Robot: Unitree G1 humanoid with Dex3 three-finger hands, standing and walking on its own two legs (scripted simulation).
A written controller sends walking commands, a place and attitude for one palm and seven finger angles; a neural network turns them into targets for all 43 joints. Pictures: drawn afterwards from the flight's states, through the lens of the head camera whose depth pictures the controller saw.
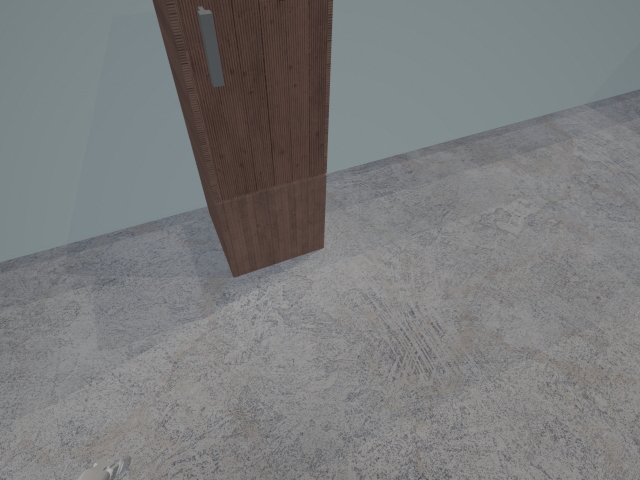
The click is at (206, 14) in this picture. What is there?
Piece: cupboard door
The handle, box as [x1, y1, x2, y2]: [197, 6, 223, 86]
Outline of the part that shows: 198,6 197,11 211,82 213,86 223,85 212,14 209,10 204,10 201,6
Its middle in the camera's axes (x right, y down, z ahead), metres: -0.25 -0.43 +0.87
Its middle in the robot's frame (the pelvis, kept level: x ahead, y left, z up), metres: +0.95 +0.30 +0.12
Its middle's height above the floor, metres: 0.89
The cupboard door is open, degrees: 0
